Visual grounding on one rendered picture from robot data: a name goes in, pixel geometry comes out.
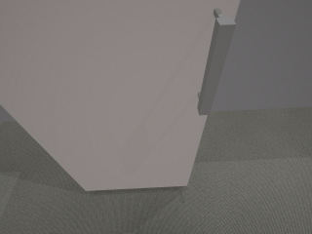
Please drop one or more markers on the fridge door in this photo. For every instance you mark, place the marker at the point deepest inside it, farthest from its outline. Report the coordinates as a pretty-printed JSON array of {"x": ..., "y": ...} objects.
[{"x": 109, "y": 88}]

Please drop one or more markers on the handle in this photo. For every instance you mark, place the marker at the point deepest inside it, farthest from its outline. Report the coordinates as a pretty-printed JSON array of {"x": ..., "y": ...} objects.
[{"x": 221, "y": 39}]

